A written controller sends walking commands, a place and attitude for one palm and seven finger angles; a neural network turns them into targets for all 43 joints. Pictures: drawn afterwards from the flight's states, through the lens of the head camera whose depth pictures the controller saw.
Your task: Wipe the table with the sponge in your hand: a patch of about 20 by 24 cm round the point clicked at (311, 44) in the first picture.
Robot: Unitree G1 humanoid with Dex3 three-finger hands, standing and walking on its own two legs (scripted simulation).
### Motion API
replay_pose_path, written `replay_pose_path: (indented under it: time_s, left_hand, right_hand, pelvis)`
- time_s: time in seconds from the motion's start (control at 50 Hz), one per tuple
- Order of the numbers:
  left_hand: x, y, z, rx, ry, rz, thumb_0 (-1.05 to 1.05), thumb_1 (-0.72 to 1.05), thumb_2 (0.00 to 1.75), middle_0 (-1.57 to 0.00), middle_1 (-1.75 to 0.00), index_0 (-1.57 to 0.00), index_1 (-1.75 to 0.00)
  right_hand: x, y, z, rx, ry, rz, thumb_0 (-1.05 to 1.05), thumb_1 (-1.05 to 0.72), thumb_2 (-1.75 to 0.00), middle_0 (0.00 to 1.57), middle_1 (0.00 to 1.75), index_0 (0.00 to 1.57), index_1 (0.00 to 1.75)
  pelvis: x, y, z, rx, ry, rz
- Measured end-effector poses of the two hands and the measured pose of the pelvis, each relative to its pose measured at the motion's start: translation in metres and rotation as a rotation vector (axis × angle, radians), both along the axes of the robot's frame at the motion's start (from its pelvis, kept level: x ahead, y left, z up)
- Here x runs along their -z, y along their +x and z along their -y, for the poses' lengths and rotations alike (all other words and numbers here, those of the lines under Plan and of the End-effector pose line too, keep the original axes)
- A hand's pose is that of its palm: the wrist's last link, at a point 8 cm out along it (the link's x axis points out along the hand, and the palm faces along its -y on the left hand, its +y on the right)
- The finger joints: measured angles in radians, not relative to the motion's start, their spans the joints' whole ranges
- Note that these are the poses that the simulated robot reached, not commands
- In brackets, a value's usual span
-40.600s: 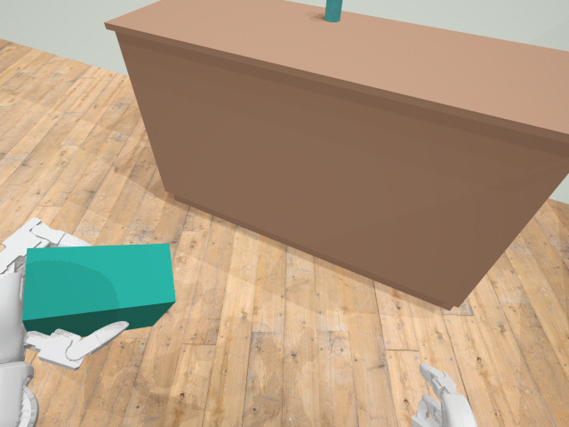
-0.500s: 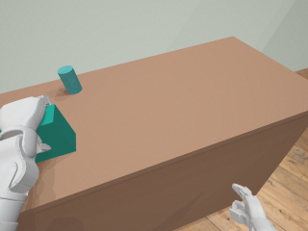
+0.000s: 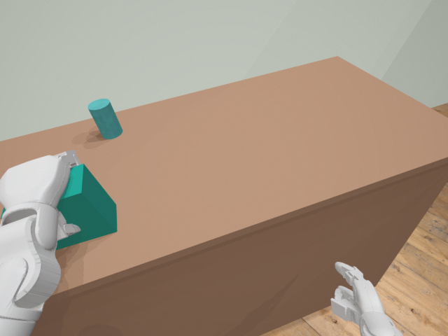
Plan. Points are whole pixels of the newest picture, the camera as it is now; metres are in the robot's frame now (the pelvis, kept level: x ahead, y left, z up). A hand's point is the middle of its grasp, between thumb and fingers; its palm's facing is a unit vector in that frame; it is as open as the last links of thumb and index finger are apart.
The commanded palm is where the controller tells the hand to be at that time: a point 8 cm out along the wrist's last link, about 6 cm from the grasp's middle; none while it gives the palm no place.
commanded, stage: wipe back along the first lane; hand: left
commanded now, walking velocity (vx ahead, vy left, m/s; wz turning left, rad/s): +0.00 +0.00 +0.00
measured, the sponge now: (74, 216) +0.26 +0.31 +0.11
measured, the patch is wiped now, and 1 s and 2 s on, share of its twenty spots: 1.00 1.00 1.00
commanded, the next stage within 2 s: lift the sponge slowly off the table in 0.02 s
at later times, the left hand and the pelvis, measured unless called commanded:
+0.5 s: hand (56, 205) +0.24 +0.30 +0.17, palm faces +0.16 -0.07 -0.99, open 10.4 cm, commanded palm +0.20 +0.29 +0.22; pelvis +0.00 +0.00 +0.00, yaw +0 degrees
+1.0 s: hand (60, 204) +0.24 +0.28 +0.18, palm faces +0.17 -0.11 -0.98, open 10.4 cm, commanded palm +0.20 +0.29 +0.25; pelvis -0.01 +0.00 +0.00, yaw +0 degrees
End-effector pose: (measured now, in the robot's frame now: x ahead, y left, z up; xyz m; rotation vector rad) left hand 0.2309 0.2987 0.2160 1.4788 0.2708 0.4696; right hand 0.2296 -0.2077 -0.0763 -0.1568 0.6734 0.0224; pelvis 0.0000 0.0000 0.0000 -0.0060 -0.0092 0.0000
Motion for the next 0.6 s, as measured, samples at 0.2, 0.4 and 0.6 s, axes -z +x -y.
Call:
replay_pose_path:
  time_s: [0.2, 0.4, 0.6]
  left_hand:
    - [-0.001, -0.015, 0.004, 0.012, -0.019, 0.027, -0.01, -0.51, 1.05, -0.66, -1.33, -0.69, -1.32]
    - [-0.002, -0.015, 0.001, -0.006, -0.041, 0.030, -0.01, -0.51, 1.05, -0.66, -1.33, -0.69, -1.32]
    - [-0.005, -0.016, 0.002, 0.008, -0.051, 0.018, -0.01, -0.51, 1.05, -0.66, -1.33, -0.70, -1.32]
  right_hand:
    - [-0.005, 0.004, -0.002, -0.003, 0.005, 0.020, 0.01, -0.90, -0.89, 0.20, 0.30, 0.20, 0.30]
    - [-0.007, 0.006, -0.008, -0.023, -0.014, 0.032, 0.01, -0.90, -0.89, 0.20, 0.30, 0.20, 0.30]
    - [-0.011, 0.009, -0.013, -0.041, -0.009, 0.051, 0.01, -0.90, -0.89, 0.21, 0.30, 0.20, 0.30]
  pelvis:
    - [0.001, 0.001, -0.001, 0.009, -0.002, 0.004]
    - [0.000, -0.002, 0.000, -0.002, 0.000, 0.016]
    - [0.000, -0.004, 0.001, 0.000, 0.002, 0.025]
